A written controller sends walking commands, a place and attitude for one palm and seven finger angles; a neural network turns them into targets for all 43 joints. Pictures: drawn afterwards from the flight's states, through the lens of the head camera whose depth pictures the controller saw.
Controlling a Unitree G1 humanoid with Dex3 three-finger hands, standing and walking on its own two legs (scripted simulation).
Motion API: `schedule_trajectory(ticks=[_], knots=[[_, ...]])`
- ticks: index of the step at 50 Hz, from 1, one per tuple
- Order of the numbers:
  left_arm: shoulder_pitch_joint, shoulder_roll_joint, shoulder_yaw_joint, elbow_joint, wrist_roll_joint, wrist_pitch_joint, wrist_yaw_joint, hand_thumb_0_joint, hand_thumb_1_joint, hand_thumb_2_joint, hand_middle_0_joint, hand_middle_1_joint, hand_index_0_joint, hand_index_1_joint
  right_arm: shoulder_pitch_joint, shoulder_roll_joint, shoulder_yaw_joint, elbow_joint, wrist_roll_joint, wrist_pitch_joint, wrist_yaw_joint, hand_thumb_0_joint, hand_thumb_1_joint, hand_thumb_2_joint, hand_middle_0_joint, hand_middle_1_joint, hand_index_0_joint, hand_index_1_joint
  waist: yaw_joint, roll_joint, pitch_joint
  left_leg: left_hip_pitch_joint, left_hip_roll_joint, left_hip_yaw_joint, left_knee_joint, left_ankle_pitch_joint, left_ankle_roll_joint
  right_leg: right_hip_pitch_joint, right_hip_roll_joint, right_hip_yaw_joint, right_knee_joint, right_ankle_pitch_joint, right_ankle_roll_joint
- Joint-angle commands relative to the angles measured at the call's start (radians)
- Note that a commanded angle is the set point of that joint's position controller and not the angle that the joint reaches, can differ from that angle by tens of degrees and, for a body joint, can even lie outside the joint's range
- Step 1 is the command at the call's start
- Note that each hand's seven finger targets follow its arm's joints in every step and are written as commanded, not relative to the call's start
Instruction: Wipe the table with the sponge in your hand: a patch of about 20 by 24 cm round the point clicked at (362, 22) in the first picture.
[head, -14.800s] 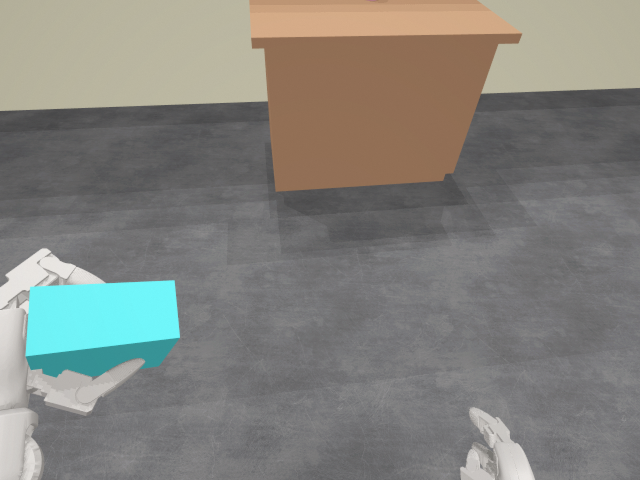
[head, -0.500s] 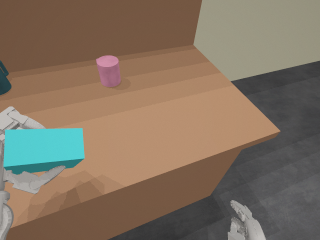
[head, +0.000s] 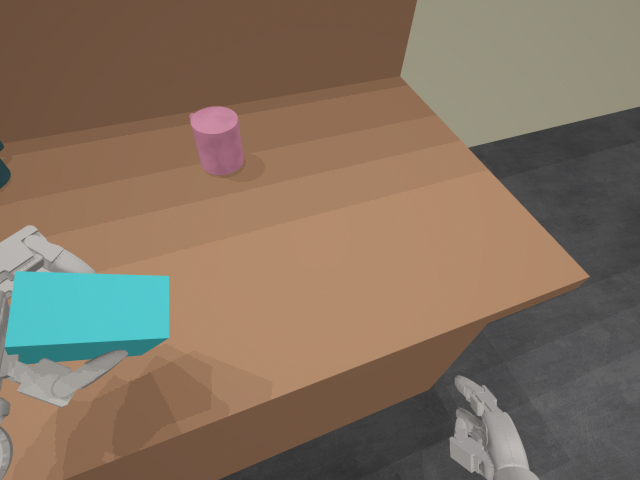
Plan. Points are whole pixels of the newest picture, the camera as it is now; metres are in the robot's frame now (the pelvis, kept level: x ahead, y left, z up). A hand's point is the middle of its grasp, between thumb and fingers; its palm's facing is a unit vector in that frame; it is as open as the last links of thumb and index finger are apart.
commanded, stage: come to a stop and stand still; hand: left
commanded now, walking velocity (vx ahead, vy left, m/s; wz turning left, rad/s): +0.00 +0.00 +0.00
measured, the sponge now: (111, 320) +0.23 +0.22 +0.13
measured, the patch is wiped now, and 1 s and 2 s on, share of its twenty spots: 0.00 0.00 0.00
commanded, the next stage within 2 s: look again from close up in 0.74 s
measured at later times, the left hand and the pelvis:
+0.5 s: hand (102, 358) +0.19 +0.21 +0.15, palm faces +0.36 -0.85 -0.39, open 9.9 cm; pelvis -0.02 -0.04 +0.00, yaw +0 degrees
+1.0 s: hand (86, 351) +0.19 +0.23 +0.15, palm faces +0.35 -0.85 -0.38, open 9.9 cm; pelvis -0.02 -0.02 +0.00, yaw +0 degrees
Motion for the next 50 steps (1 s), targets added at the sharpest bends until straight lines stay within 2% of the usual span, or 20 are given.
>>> schedule_trajectory(ticks=[1,5,6,9,10,11,12,15,16,17,20,21,22,30,31,35,41,45,46,50], knots=[[-0.058,0.107,0.074,-0.195,-0.014,-0.057,0.021,0.0,0.1,1.3,-1.2,-1.6,-1.2,-1.6,-0.053,-0.142,-0.053,-0.143,0.007,-0.039,-0.025,0.0,-0.9,-0.9,0.2,0.3,0.2,0.3,-0.002,0.072,-0.228,0.109,0.147,-0.106,-0.059,0.471,-0.111,0.058,-0.035,0.006,0.01,0.268,-0.051],[-0.104,0.169,0.109,-0.275,-0.001,-0.057,0.041,0.0,0.1,1.3,-1.2,-1.6,-1.2,-1.6,-0.084,-0.141,-0.056,-0.143,0.018,-0.049,-0.035,0.0,-0.9,-0.9,0.2,0.3,0.2,0.3,0.0,0.11,-0.253,0.101,0.139,-0.099,-0.042,0.399,-0.086,0.082,-0.056,0.049,0.013,0.299,-0.057],[-0.081,0.113,0.063,-0.243,-0.01,-0.061,0.034,0.0,0.1,1.3,-1.2,-1.6,-1.2,-1.6,-0.066,-0.138,-0.051,-0.139,0.009,-0.044,-0.036,0.0,-0.9,-0.9,0.2,0.3,0.2,0.3,0.002,0.092,-0.24,0.088,0.136,-0.098,-0.039,0.37,-0.07,0.081,-0.059,0.039,-0.005,0.301,-0.058],[-0.095,0.145,0.082,-0.262,-0.011,-0.058,0.04,0.0,0.1,1.3,-1.2,-1.6,-1.2,-1.6,-0.062,-0.142,-0.062,-0.139,0.016,-0.049,-0.04,0.0,-0.9,-0.9,0.2,0.3,0.2,0.3,-0.002,0.113,-0.232,0.067,0.134,-0.108,-0.039,0.324,-0.062,0.09,-0.073,0.069,-0.012,0.302,-0.063],[-0.082,0.171,0.118,-0.239,-0.005,-0.053,0.049,0.0,0.1,1.3,-1.2,-1.6,-1.2,-1.6,-0.081,-0.142,-0.059,-0.134,0.02,-0.051,-0.041,0.0,-0.9,-0.9,0.2,0.3,0.2,0.3,0.0,0.095,-0.214,0.059,0.13,-0.105,-0.05,0.264,-0.061,0.066,-0.07,0.083,-0.02,0.26,-0.062],[-0.067,0.105,0.063,-0.2,-0.014,-0.057,0.039,0.0,0.1,1.3,-1.2,-1.6,-1.2,-1.6,-0.066,-0.138,-0.053,-0.131,0.011,-0.045,-0.041,0.0,-0.9,-0.9,0.2,0.3,0.2,0.3,-0.001,0.078,-0.197,0.047,0.128,-0.101,-0.054,0.214,-0.05,0.054,-0.07,0.071,-0.039,0.233,-0.062],[-0.079,0.145,0.092,-0.203,-0.014,-0.055,0.041,0.0,0.1,1.3,-1.2,-1.6,-1.2,-1.6,-0.064,-0.142,-0.061,-0.134,0.015,-0.046,-0.044,0.0,-0.9,-0.9,0.2,0.3,0.2,0.3,-0.004,0.088,-0.184,0.036,0.127,-0.112,-0.062,0.197,-0.051,0.054,-0.073,0.089,-0.047,0.232,-0.065],[-0.054,0.148,0.112,-0.138,-0.013,-0.044,0.044,0.0,0.1,1.3,-1.2,-1.6,-1.2,-1.6,-0.077,-0.144,-0.061,-0.128,0.02,-0.042,-0.046,0.0,-0.9,-0.9,0.2,0.3,0.2,0.3,-0.004,0.041,-0.158,0.028,0.125,-0.103,-0.067,0.135,-0.046,0.023,-0.074,0.104,-0.07,0.187,-0.061],[-0.05,0.094,0.063,-0.102,-0.021,-0.048,0.034,0.0,0.1,1.3,-1.2,-1.6,-1.2,-1.6,-0.062,-0.142,-0.055,-0.124,0.012,-0.036,-0.045,0.0,-0.9,-0.9,0.2,0.3,0.2,0.3,-0.005,0.02,-0.154,0.02,0.124,-0.105,-0.064,0.115,-0.039,0.014,-0.074,0.091,-0.084,0.163,-0.06],[-0.064,0.127,0.083,-0.114,-0.02,-0.045,0.033,0.0,0.1,1.3,-1.2,-1.6,-1.2,-1.6,-0.068,-0.143,-0.063,-0.131,0.017,-0.038,-0.047,0.0,-0.9,-0.9,0.2,0.3,0.2,0.3,-0.006,0.024,-0.146,0.022,0.123,-0.107,-0.067,0.104,-0.04,0.006,-0.077,0.109,-0.093,0.159,-0.061],[-0.085,0.127,0.077,-0.118,-0.016,-0.04,0.035,0.0,0.1,1.3,-1.2,-1.6,-1.2,-1.6,-0.09,-0.144,-0.059,-0.13,0.021,-0.042,-0.048,0.0,-0.9,-0.9,0.2,0.3,0.2,0.3,-0.007,0.012,-0.128,0.026,0.119,-0.105,-0.07,0.06,-0.038,-0.03,-0.078,0.118,-0.114,0.087,-0.059],[-0.091,0.095,0.041,-0.104,-0.019,-0.045,0.03,0.0,0.1,1.3,-1.2,-1.6,-1.2,-1.6,-0.077,-0.145,-0.054,-0.126,0.013,-0.04,-0.047,0.0,-0.9,-0.9,0.2,0.3,0.2,0.3,-0.005,0.003,-0.13,0.021,0.119,-0.101,-0.067,0.041,-0.032,-0.034,-0.077,0.106,-0.124,0.058,-0.056],[-0.103,0.118,0.054,-0.119,-0.019,-0.042,0.03,0.0,0.1,1.3,-1.2,-1.6,-1.2,-1.6,-0.08,-0.143,-0.059,-0.134,0.017,-0.046,-0.049,0.0,-0.9,-0.9,0.2,0.3,0.2,0.3,-0.005,0.008,-0.122,0.024,0.116,-0.105,-0.07,0.023,-0.033,-0.045,-0.079,0.122,-0.134,0.032,-0.057],[-0.117,0.168,0.09,-0.223,-0.01,-0.051,0.047,0.0,0.1,1.3,-1.2,-1.6,-1.2,-1.6,-0.094,-0.147,-0.058,-0.124,0.018,-0.068,-0.051,0.0,-0.9,-0.9,0.2,0.3,0.2,0.3,-0.001,0.082,-0.153,0.039,0.12,-0.113,-0.081,0.028,-0.032,-0.019,-0.075,0.116,-0.109,0.031,-0.062],[-0.109,0.139,0.068,-0.208,-0.013,-0.056,0.044,0.0,0.1,1.3,-1.2,-1.6,-1.2,-1.6,-0.082,-0.147,-0.054,-0.123,0.009,-0.066,-0.05,0.0,-0.9,-0.9,0.2,0.3,0.2,0.3,0.001,0.071,-0.154,0.025,0.122,-0.113,-0.091,0.02,-0.027,-0.008,-0.066,0.102,-0.107,0.037,-0.057],[-0.061,0.152,0.097,-0.194,-0.014,-0.05,0.046,0.0,0.1,1.3,-1.2,-1.6,-1.2,-1.6,-0.081,-0.146,-0.059,-0.121,0.017,-0.072,-0.049,0.0,-0.9,-0.9,0.2,0.3,0.2,0.3,0.0,0.081,-0.17,0.033,0.131,-0.123,-0.105,0.066,-0.034,0.02,-0.059,0.093,-0.073,0.095,-0.056],[-0.046,0.108,0.059,-0.157,-0.014,-0.05,0.033,0.0,0.1,1.3,-1.2,-1.6,-1.2,-1.6,-0.064,-0.147,-0.055,-0.119,0.01,-0.065,-0.047,0.0,-0.9,-0.9,0.2,0.3,0.2,0.3,0.001,0.052,-0.168,0.024,0.144,-0.128,-0.123,0.093,-0.031,0.027,-0.047,0.066,-0.06,0.127,-0.048],[-0.073,0.129,0.073,-0.166,-0.011,-0.04,0.036,0.0,0.1,1.3,-1.2,-1.6,-1.2,-1.6,-0.077,-0.144,-0.057,-0.121,0.018,-0.066,-0.049,0.0,-0.9,-0.9,0.2,0.3,0.2,0.3,-0.003,0.046,-0.157,0.037,0.143,-0.125,-0.116,0.114,-0.036,0.016,-0.055,0.082,-0.063,0.143,-0.05],[-0.083,0.099,0.042,-0.155,-0.011,-0.045,0.031,0.0,0.1,1.3,-1.2,-1.6,-1.2,-1.6,-0.065,-0.147,-0.054,-0.117,0.01,-0.061,-0.048,0.0,-0.9,-0.9,0.2,0.3,0.2,0.3,-0.002,0.045,-0.152,0.025,0.144,-0.124,-0.118,0.093,-0.031,0.016,-0.052,0.071,-0.067,0.131,-0.049],[-0.127,0.144,0.075,-0.206,-0.004,-0.045,0.039,0.0,0.1,1.3,-1.2,-1.6,-1.2,-1.6,-0.083,-0.142,-0.055,-0.122,0.016,-0.067,-0.05,0.0,-0.9,-0.9,0.2,0.3,0.2,0.3,-0.002,0.076,-0.156,0.036,0.143,-0.128,-0.122,0.101,-0.035,0.026,-0.054,0.083,-0.058,0.145,-0.053]])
